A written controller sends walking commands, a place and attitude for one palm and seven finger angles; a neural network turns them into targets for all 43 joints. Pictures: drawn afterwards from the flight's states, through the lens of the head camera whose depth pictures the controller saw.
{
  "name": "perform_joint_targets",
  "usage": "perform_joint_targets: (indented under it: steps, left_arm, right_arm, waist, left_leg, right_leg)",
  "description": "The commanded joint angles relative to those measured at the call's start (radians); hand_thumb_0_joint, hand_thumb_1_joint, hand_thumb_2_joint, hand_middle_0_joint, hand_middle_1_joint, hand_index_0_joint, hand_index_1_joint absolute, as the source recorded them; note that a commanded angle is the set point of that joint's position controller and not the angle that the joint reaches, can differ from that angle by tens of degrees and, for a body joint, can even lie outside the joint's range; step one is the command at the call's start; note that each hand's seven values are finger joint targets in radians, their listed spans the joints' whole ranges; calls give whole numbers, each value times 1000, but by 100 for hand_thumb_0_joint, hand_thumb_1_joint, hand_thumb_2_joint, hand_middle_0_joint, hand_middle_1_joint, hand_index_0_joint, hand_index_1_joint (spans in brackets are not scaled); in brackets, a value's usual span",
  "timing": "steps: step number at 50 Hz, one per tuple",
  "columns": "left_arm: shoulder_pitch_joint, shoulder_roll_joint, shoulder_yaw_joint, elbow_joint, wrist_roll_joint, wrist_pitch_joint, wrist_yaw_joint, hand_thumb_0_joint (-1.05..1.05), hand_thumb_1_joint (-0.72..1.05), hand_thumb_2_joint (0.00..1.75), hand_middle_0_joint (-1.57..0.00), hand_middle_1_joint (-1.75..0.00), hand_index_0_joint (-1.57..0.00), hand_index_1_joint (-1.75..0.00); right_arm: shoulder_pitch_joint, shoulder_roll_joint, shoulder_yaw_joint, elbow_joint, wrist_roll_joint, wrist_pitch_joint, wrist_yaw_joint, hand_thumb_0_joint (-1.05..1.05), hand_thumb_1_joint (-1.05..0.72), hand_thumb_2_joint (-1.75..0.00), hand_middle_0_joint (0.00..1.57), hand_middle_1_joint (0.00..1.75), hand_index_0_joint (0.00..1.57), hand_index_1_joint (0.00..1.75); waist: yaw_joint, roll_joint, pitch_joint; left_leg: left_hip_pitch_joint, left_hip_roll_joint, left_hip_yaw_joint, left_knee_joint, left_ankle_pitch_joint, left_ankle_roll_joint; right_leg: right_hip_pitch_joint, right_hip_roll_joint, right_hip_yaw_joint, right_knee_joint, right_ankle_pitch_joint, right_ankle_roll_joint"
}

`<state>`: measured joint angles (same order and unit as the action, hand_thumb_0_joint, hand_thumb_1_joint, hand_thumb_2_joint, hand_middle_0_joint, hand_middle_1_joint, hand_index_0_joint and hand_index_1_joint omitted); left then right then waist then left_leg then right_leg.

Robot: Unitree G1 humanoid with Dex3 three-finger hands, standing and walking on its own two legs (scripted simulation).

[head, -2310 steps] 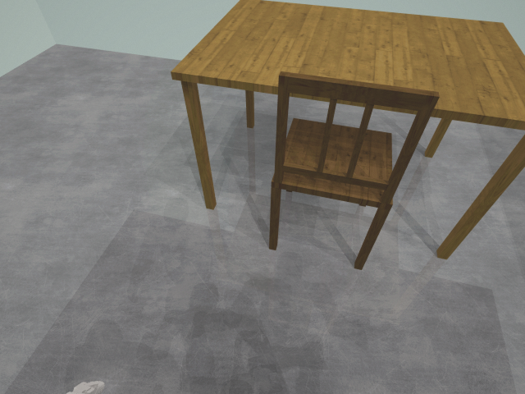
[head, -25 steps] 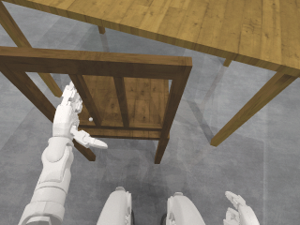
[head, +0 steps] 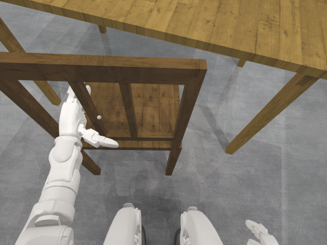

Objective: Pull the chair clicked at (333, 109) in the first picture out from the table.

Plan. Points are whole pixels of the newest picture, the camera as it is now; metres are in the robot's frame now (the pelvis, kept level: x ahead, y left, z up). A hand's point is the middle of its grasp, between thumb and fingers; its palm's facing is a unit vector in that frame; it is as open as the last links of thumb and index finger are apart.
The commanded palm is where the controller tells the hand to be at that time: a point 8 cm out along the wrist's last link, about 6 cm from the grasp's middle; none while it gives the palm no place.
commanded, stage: push the fingers through the gap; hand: left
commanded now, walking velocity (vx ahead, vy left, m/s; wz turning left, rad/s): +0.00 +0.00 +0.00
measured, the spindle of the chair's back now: (92, 112) +0.43 +0.18 +0.01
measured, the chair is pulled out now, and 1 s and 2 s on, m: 0.13 0.13 0.16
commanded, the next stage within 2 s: hook a spindle and tug to test in 0.20 s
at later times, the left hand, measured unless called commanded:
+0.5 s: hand (100, 120) +0.40 +0.15 +0.02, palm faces +0.00 -1.00 -0.04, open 16.6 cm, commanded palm +0.39 +0.20 +0.02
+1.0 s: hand (100, 118) +0.41 +0.16 +0.02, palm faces +0.03 -1.00 -0.04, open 9.2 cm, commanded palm +0.38 +0.19 +0.02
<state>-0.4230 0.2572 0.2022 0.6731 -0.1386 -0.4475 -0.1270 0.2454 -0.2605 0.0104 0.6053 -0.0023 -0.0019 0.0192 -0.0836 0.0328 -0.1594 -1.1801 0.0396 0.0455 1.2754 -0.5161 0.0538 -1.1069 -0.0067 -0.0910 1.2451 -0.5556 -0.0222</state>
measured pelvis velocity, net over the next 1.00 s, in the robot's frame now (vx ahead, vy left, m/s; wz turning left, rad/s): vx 0.01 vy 0.00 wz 0.01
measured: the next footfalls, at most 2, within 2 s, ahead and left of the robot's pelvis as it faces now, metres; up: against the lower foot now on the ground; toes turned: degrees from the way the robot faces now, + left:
none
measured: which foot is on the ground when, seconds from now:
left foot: down 0.00-1.00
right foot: down 0.00-1.00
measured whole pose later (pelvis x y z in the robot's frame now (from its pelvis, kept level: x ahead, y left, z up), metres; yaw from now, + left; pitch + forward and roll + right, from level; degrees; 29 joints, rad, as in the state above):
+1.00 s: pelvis +0.01 +0.00 +0.00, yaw +0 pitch +24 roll -3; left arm -0.39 0.24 0.16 0.65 -0.14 -0.44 -0.07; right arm 0.24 -0.26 0.00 0.61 0.00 0.01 0.02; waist -0.07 0.04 -0.16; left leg -1.16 0.04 0.04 1.26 -0.52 0.05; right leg -1.08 -0.01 -0.10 1.23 -0.56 -0.03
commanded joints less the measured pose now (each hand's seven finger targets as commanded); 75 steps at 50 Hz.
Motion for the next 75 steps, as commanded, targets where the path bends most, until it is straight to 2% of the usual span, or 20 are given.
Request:
perform_joint_targets:
  steps: [1, 4, 6, 9, 15, 20, 24, 26, 29, 30, 33, 36, 40, 49, 55, 60, 62, 66, 70, 75]
  left_arm:
    - [-272, 139, 22, -207, -3, -83, 6, 0, -50, 30, -6, -8, -6, -8]
    - [-282, 129, 14, -222, -1, -97, 13, 0, -50, 30, -6, -8, -6, -8]
    - [-303, 119, -2, -239, 3, -105, 18, 0, -50, 30, -6, -8, -6, -8]
    - [-284, 112, -4, -207, 3, -98, 19, 0, -50, 30, -6, -8, -6, -8]
    - [-263, 119, 4, -197, 5, -89, 22, 0, -50, 30, -6, -8, -6, -8]
    - [-282, 118, -1, -211, 4, -92, 22, 0, -50, 30, -15, -35, -15, -35]
    - [-336, 121, -2, -191, 4, -98, 23, 0, -50, 30, -22, -57, -22, -57]
    - [-331, 125, -1, -223, 7, -104, 25, 0, -50, 30, -25, -68, -25, -68]
    - [-279, 102, -16, -233, 3, -97, 22, 0, -50, 30, -31, -85, -31, -85]
    - [-281, 92, -32, -222, 5, -90, 20, 0, -50, 30, -32, -90, -32, -90]
    - [-319, 99, -27, -217, 4, -88, 26, 0, -33, 37, -38, -107, -38, -107]
    - [-310, 90, -40, -238, 12, -98, 27, 0, -16, 44, -43, -123, -43, -123]
    - [-254, 77, -52, -249, 6, -94, 24, 0, 6, 54, -50, -145, -50, -145]
    - [-233, 66, -66, -263, 1, -101, 22, 0, 56, 76, -50, -145, -50, -145]
    - [-196, 63, -69, -281, 1, -99, 21, 0, 90, 90, -50, -145, -50, -145]
    - [-129, 18, -112, -343, 1, -92, 22, 0, 90, 90, -50, -145, -50, -145]
    - [-92, 27, -102, -354, -4, -87, 26, 0, 90, 90, -50, -145, -50, -145]
    - [-7, -1, -134, -419, 1, -87, 29, 0, 90, 90, -50, -145, -50, -145]
    - [57, 21, -116, -432, 1, -87, 37, 0, 90, 90, -50, -145, -50, -145]
    - [139, 25, -99, -470, -5, -88, 34, 0, 90, 90, -50, -145, -50, -145]
  right_arm:
    - [55, -160, -58, -105, 2, -27, -10, 0, -90, -90, 20, 30, 20, 30]
    - [56, -162, -62, -100, 0, -30, -12, 0, -90, -90, 20, 30, 20, 30]
    - [57, -160, -61, -96, -3, -32, -10, 0, -90, -90, 20, 30, 20, 30]
    - [56, -161, -61, -94, -2, -28, -10, 0, -90, -90, 20, 30, 20, 30]
    - [49, -161, -60, -100, -2, -21, -10, 0, -90, -90, 20, 30, 20, 30]
    - [44, -159, -60, -105, -1, -20, -12, 0, -90, -90, 20, 30, 20, 30]
    - [41, -159, -57, -96, 0, -20, -16, 0, -90, -90, 20, 30, 20, 30]
    - [42, -159, -58, -100, -2, -23, -16, 0, -90, -90, 20, 30, 20, 30]
    - [42, -155, -60, -106, -2, -21, -11, 0, -90, -90, 20, 30, 20, 30]
    - [46, -156, -61, -104, 0, -20, -11, 0, -90, -90, 20, 30, 20, 30]
    - [43, -156, -59, -96, 1, -19, -12, 0, -90, -90, 20, 30, 20, 30]
    - [47, -155, -61, -97, -1, -23, -12, 0, -90, -90, 20, 30, 20, 30]
    - [49, -155, -66, -100, 1, -24, -8, 0, -90, -90, 20, 30, 20, 30]
    - [45, -153, -66, -96, 3, -24, -4, 0, -90, -90, 20, 30, 20, 30]
    - [50, -155, -70, -96, 2, -24, -3, 0, -90, -90, 20, 30, 20, 30]
    - [50, -148, -74, -112, 2, -21, 3, 0, -90, -90, 20, 30, 20, 30]
    - [47, -148, -76, -115, 4, -17, 6, 0, -90, -90, 20, 30, 20, 30]
    - [42, -139, -75, -135, 4, -16, 12, 0, -90, -90, 20, 30, 20, 30]
    - [38, -138, -73, -141, 3, -13, 13, 0, -90, -90, 20, 30, 20, 30]
    - [31, -134, -75, -154, 2, -14, 16, 0, -90, -90, 20, 30, 20, 30]
  waist:
    - [-11, 24, -425]
    - [-14, 19, -435]
    - [-11, 71, -449]
    - [-16, 22, -440]
    - [-11, 23, -438]
    - [-11, 43, -444]
    - [-22, 13, -417]
    - [-13, 58, -460]
    - [-3, 55, -485]
    - [-15, 40, -471]
    - [-23, 15, -432]
    - [-15, 50, -465]
    - [-11, 32, -474]
    - [-14, 13, -437]
    - [-9, 32, -458]
    - [3, 62, -489]
    - [4, 24, -478]
    - [18, 41, -478]
    - [18, 1, -446]
    - [35, 21, -454]
  left_leg:
    - [393, -13, -108, -156, 295, -35]
    - [408, -12, -113, -156, 281, -36]
    - [447, -11, -122, -157, 309, -40]
    - [419, -12, -118, -155, 295, -38]
    - [420, -12, -119, -154, 309, -37]
    - [423, -14, -116, -149, 310, -37]
    - [386, -17, -116, -148, 254, -33]
    - [426, -16, -116, -145, 295, -37]
    - [440, -16, -112, -146, 328, -40]
    - [441, -14, -117, -144, 340, -37]
    - [395, -16, -113, -146, 280, -33]
    - [432, -16, -115, -145, 314, -35]
    - [446, -14, -117, -147, 343, -36]
    - [421, -15, -110, -151, 331, -33]
    - [460, -12, -116, -149, 393, -37]
    - [523, -6, -124, -157, 489, -42]
    - [519, -3, -124, -163, 478, -42]
    - [541, 0, -125, -170, 534, -43]
    - [495, -4, -116, -166, 515, -37]
    - [503, -3, -111, -162, 563, -40]
  right_leg:
    - [150, 19, 49, -164, 266, -10]
    - [139, 19, 49, -168, 246, -10]
    - [116, 17, 43, -159, 249, -14]
    - [135, 17, 44, -164, 251, -11]
    - [133, 18, 42, -159, 264, -12]
    - [131, 17, 46, -158, 268, -13]
    - [131, 17, 51, -167, 228, -10]
    - [129, 17, 51, -158, 256, -13]
    - [154, 16, 50, -158, 285, -12]
    - [143, 17, 46, -156, 294, -13]
    - [145, 17, 51, -167, 256, -9]
    - [143, 16, 50, -160, 278, -13]
    - [158, 17, 47, -162, 300, -14]
    - [174, 19, 50, -171, 307, -13]
    - [169, 18, 44, -159, 343, -14]
    - [175, 16, 36, -154, 389, -14]
    - [188, 17, 35, -163, 389, -12]
    - [202, 17, 35, -160, 411, -12]
    - [233, 19, 39, -161, 433, -11]
    - [248, 18, 42, -151, 465, -12]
